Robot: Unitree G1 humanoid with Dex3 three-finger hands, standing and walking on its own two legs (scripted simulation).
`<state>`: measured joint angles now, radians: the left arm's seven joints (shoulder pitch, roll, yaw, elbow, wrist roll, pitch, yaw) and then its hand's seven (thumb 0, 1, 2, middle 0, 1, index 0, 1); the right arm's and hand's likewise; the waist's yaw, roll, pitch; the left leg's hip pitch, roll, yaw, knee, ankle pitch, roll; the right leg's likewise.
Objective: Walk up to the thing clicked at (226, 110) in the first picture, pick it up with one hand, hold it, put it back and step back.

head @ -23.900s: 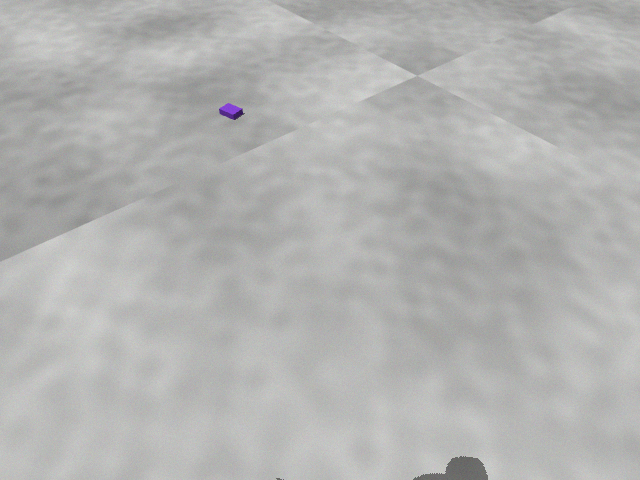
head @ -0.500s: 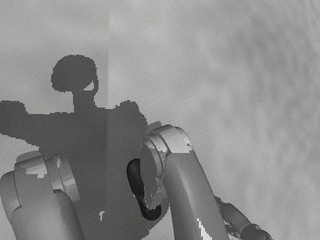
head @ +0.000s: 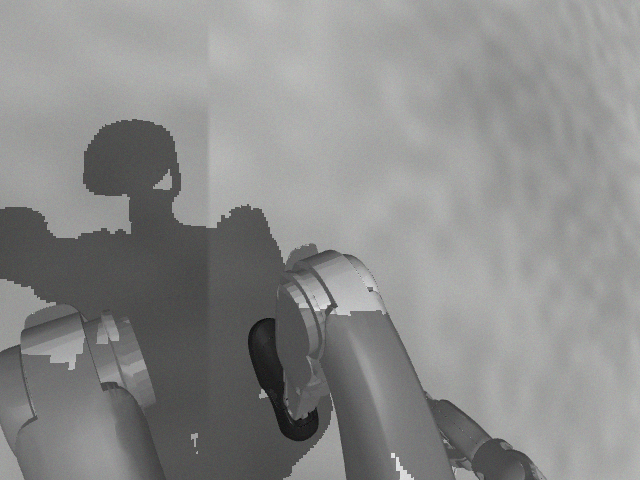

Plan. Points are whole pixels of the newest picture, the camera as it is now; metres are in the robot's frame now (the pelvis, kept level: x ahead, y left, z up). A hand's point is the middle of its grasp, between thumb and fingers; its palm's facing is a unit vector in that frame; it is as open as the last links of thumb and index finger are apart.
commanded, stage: rest palm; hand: left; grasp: from above
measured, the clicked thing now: out of the picture +0.43 +0.35 -0.28
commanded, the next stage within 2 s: close in 0.14 s
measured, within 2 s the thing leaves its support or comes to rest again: neither
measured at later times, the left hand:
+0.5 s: hand out of the picture +0.41 +0.34 -0.26, palm faces -0.46 -0.15 -0.87, open 12.5 cm
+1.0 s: hand out of the picture +0.42 +0.34 -0.25, palm faces -0.46 -0.15 -0.88, open 10.6 cm
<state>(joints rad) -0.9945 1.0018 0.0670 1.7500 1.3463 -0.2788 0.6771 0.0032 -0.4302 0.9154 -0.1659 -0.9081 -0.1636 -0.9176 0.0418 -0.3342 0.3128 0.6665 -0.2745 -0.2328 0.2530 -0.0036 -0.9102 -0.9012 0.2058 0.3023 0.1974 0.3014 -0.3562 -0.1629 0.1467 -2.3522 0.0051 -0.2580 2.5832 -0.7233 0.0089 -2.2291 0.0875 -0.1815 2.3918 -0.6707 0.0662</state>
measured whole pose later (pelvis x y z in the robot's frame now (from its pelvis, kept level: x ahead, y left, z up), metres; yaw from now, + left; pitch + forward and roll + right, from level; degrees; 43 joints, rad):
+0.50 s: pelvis +0.00 +0.00 +0.00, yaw +0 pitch +26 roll -15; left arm -0.99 1.05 0.08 1.73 1.33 -0.32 0.63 0.00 -0.24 0.79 -0.26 -0.88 -0.29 -0.86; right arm 0.05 -0.34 0.34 0.65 -0.28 -0.20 0.23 0.00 -0.90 -0.90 0.21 0.30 0.20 0.30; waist -0.36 -0.18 0.16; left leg -2.34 0.00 -0.28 2.59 -0.73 0.00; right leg -2.22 0.09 -0.19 2.39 -0.67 0.07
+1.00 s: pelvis +0.00 +0.00 +0.00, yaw +0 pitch +26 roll -15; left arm -1.01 1.05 0.09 1.74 1.32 -0.30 0.63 0.01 0.03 0.48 -0.47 -0.64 -0.56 -0.61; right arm 0.05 -0.35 0.33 0.63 -0.27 -0.22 0.24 0.00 -0.90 -0.90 0.21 0.30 0.20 0.30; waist -0.37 -0.17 0.17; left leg -2.34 0.00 -0.27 2.57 -0.72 -0.01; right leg -2.22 0.09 -0.19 2.38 -0.66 0.07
